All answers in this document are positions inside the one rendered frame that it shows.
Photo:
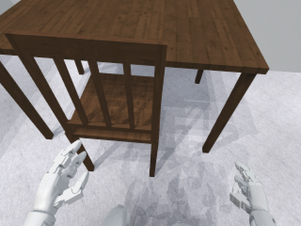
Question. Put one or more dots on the robot left shin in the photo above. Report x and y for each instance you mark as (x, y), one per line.
(119, 205)

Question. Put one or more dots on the left robot hand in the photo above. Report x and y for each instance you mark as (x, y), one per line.
(56, 180)

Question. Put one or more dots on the left robot thigh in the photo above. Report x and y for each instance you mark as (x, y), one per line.
(117, 216)

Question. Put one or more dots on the table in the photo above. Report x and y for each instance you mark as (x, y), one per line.
(208, 35)

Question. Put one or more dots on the chair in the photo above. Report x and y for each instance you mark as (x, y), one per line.
(116, 107)

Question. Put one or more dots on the right robot forearm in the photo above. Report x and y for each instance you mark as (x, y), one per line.
(261, 218)

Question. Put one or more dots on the left robot forearm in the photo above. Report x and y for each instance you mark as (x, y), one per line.
(39, 218)

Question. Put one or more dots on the right robot hand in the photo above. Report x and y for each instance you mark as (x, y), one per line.
(253, 197)

